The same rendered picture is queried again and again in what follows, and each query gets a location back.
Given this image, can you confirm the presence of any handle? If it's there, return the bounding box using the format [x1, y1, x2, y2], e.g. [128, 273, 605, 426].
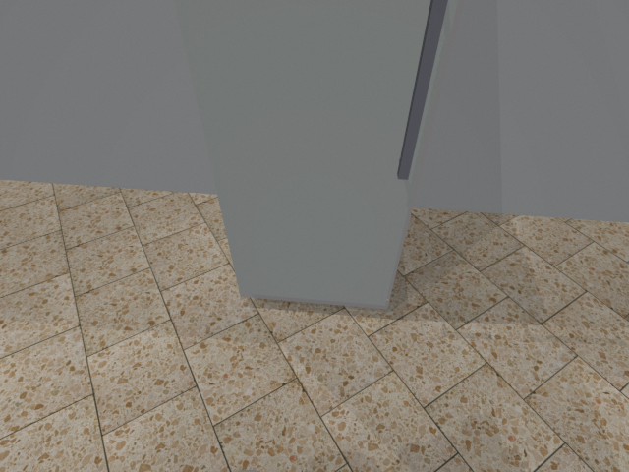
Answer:
[397, 0, 448, 180]

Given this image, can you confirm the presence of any fridge door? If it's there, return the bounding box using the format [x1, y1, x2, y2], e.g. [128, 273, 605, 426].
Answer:
[174, 0, 458, 305]

